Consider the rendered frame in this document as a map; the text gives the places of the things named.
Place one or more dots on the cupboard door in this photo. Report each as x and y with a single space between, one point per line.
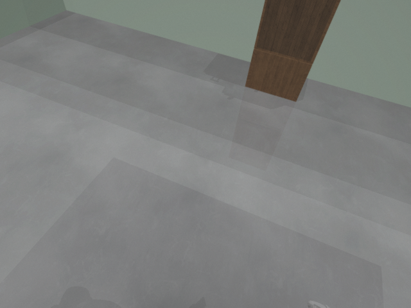
294 27

